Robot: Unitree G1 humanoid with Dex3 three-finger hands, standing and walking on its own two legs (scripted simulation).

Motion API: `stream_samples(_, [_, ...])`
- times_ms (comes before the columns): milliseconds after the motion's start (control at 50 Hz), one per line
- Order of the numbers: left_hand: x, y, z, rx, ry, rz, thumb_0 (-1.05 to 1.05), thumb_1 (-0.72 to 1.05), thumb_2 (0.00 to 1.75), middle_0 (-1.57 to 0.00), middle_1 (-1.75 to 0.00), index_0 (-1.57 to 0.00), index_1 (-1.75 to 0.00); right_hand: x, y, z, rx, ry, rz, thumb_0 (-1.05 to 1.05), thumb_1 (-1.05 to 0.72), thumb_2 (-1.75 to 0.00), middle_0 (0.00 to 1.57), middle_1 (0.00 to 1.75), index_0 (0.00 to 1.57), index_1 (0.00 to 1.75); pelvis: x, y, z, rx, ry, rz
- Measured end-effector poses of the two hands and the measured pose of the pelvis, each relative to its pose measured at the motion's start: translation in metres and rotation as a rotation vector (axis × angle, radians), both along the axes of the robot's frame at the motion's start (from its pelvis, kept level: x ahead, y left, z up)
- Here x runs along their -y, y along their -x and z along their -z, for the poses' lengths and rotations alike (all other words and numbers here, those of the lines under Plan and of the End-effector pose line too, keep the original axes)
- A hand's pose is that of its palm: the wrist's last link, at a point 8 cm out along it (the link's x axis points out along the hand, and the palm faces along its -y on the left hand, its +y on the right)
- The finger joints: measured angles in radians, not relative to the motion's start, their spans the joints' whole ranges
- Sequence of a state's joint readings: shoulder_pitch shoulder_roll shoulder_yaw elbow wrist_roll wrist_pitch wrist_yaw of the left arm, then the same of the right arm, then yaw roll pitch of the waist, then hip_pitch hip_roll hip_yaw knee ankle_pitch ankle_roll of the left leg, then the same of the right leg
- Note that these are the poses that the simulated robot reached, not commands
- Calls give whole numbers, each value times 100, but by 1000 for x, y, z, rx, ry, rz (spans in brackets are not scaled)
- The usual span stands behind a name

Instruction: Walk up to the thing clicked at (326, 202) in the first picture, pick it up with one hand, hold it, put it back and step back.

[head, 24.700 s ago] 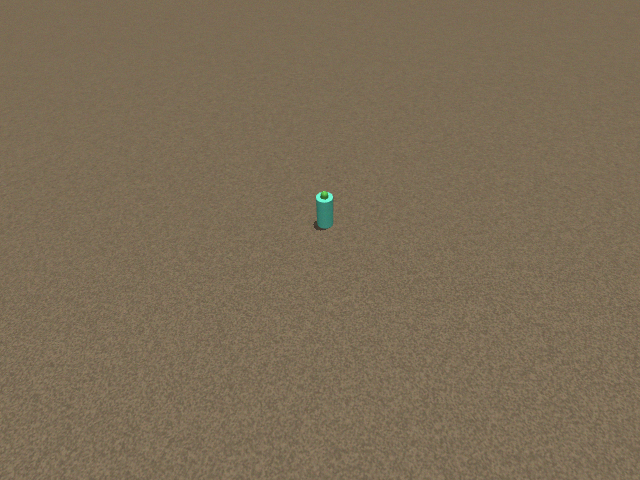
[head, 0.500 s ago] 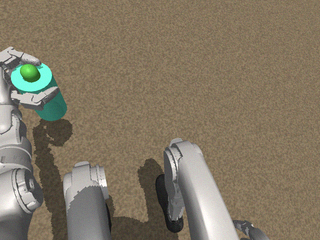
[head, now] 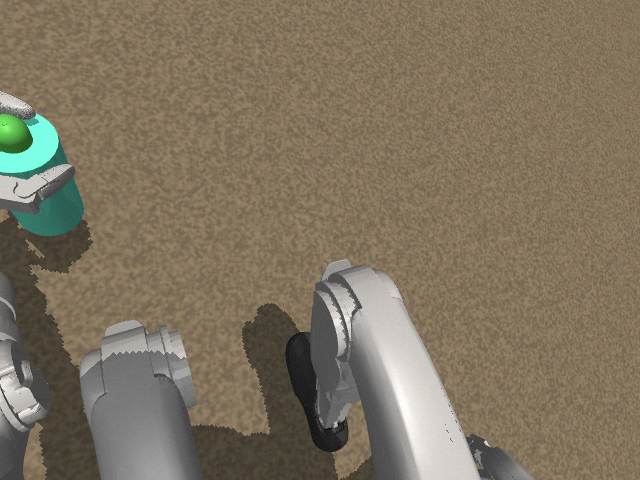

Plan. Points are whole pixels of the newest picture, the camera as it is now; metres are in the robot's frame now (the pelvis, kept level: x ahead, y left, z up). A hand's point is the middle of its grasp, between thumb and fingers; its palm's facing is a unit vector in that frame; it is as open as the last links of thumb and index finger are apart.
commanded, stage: lower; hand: left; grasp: from the side
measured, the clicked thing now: (31, 173) +0.52 +0.23 -0.15
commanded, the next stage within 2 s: loosen in 0.68 s
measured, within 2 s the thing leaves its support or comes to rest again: neither
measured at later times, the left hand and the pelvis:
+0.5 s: hand (52, 170) +0.53 +0.22 -0.17, palm faces +0.09 -1.00 -0.04, open 8.8 cm; pelvis +0.00 +0.01 -0.02, yaw -3 degrees
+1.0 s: hand (58, 163) +0.54 +0.21 -0.18, palm faces +0.11 -0.99 -0.02, open 8.8 cm; pelvis -0.01 +0.01 -0.02, yaw -6 degrees
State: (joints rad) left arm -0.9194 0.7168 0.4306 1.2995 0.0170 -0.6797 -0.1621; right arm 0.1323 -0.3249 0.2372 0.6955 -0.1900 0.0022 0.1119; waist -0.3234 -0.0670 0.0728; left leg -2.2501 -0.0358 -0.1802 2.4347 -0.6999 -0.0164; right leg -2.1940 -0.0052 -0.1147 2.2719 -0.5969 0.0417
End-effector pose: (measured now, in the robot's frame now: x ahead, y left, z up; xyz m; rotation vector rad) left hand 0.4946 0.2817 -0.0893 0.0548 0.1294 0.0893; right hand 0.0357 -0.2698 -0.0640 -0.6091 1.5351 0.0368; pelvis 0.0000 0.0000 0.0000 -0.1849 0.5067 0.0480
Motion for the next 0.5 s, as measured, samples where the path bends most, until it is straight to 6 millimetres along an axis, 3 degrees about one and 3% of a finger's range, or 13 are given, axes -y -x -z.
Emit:
stream_samples(180, [4,-10,13,11,24,-2,1,-38,103,-66,-100,-92,-115,-1,-9,-3,-4,17,-43,0,-92,-90,20,30,20,30,-3,-1,4,18,22,4])
stream_samples(500, [15,-10,74,-25,21,-4,1,-39,103,-67,-99,-92,-114,-9,1,-8,-88,53,-141,0,-91,-90,20,30,20,30,-5,4,15,80,60,29])
